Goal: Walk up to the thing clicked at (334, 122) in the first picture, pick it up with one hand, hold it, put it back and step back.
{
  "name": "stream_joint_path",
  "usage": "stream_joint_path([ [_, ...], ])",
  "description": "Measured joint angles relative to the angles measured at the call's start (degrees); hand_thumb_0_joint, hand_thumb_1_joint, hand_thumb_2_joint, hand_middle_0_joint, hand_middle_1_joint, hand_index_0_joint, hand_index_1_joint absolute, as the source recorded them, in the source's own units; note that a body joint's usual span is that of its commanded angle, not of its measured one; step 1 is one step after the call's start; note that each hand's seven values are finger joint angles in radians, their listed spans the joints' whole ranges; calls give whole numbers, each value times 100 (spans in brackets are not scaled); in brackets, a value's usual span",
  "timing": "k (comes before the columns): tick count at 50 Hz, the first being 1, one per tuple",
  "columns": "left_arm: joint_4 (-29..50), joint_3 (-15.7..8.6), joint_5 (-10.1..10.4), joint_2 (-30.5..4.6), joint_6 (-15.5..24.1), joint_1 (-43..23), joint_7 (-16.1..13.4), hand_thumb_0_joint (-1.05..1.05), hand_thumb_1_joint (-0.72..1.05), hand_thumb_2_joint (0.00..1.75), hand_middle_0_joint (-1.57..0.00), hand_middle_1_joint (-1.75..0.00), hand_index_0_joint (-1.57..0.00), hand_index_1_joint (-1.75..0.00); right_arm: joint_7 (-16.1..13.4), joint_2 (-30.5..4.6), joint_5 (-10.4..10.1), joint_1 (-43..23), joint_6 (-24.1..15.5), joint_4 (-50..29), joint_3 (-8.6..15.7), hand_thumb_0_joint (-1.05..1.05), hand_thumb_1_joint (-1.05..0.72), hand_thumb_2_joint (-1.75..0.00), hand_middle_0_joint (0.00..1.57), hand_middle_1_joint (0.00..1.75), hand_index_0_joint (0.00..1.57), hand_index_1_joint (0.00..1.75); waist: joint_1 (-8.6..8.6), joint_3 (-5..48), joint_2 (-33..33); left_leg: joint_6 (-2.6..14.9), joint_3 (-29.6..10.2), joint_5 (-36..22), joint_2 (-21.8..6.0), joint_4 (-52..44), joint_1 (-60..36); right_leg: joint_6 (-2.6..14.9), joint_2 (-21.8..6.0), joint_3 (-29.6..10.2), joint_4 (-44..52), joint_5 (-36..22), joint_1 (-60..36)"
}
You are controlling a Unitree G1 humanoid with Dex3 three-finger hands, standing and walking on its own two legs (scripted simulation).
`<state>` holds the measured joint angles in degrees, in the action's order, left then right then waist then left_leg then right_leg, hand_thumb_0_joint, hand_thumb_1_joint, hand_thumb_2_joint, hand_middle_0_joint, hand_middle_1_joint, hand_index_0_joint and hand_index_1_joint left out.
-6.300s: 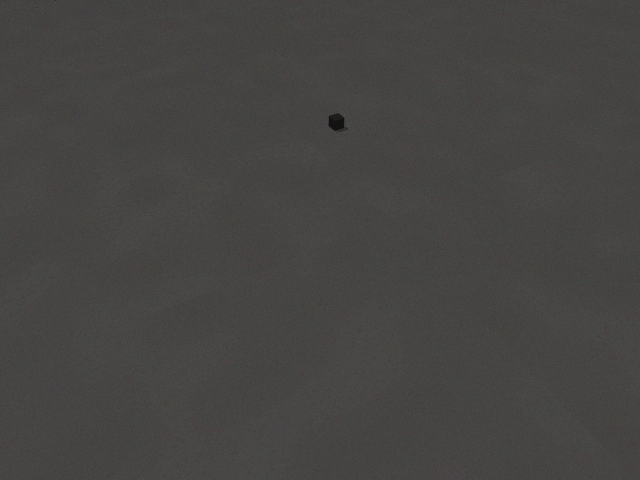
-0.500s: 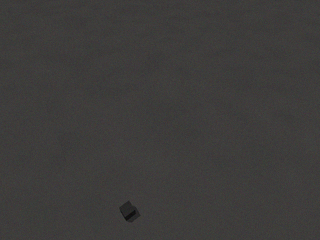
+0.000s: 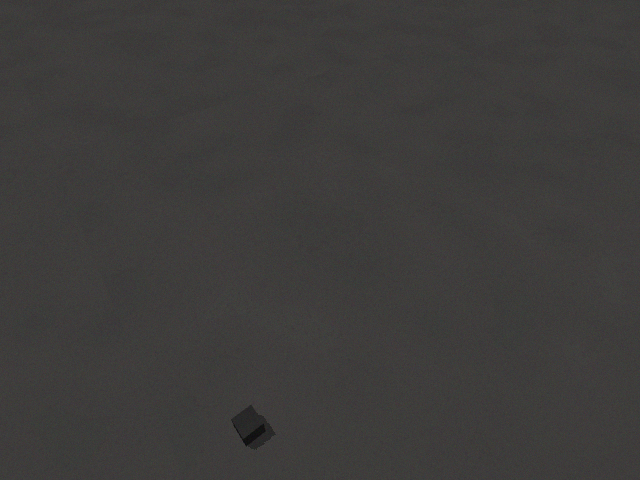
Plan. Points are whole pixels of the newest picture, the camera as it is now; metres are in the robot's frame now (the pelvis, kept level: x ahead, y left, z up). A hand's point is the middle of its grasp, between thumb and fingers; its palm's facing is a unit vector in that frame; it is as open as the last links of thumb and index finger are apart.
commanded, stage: walk up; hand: left
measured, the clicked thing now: (248, 425) +0.46 +0.22 -0.75
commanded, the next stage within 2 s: stand in 0.10 s
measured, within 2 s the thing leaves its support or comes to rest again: neither
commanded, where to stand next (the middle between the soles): +0.04 +0.00 m, yaw -1 degrees
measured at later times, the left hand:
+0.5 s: hand out of the picture +0.08 +0.25 -0.16, palm faces -0.01 -0.94 -0.34, open 7.4 cm
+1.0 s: hand out of the picture +0.10 +0.24 -0.16, palm faces -0.01 -0.94 -0.34, open 7.4 cm
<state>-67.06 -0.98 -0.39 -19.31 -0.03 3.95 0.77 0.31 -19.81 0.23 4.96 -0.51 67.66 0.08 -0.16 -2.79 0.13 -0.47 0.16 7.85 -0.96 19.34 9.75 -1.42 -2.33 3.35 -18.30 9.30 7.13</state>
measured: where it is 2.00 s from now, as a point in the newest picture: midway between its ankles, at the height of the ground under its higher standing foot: outside the picture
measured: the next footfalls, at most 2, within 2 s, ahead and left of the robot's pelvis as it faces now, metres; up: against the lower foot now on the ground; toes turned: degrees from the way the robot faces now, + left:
none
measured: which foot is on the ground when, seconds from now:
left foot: down 0.00-1.00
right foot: down 0.00-1.00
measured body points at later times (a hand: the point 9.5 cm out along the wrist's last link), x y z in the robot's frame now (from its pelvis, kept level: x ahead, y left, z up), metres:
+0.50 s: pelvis +0.02 +0.00 +0.00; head +0.03 -0.01 +0.45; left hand +0.08 +0.30 -0.13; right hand +0.10 -0.30 -0.13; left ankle +0.03 +0.12 -0.75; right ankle +0.01 -0.13 -0.75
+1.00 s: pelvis +0.03 -0.01 +0.00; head +0.03 -0.01 +0.45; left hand +0.10 +0.29 -0.13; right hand +0.11 -0.31 -0.13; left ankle +0.03 +0.12 -0.75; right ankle +0.01 -0.13 -0.75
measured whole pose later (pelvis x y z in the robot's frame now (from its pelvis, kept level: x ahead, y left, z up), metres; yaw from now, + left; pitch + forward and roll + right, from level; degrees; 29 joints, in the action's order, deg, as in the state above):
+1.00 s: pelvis +0.03 -0.01 +0.00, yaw +0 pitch -2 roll +0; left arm -65.7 -0.5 -0.8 -19.7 0.3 5.1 0.3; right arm 0.1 -20.2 0.5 4.8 -0.3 66.0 -0.3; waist 0.2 -2.1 0.4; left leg -1.2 -0.2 9.4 -1.4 18.1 7.3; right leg -0.9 -1.9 3.7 -17.5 11.2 4.7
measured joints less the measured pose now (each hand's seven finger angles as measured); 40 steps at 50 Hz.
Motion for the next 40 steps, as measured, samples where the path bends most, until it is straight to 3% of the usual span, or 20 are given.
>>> stream_joint_path([
  [40, 114, 63, -41, -32, 39, 117, -49, 1, 91, 90, -20, -30, -20, -30, -15, -39, 25, -59, 29, -155, -22, 0, -90, -90, 20, 30, 21, 30, 35, 72, 35, -63, -36, 150, -28, -83, -203, 39, 29, 41, 47, 185, -199],
])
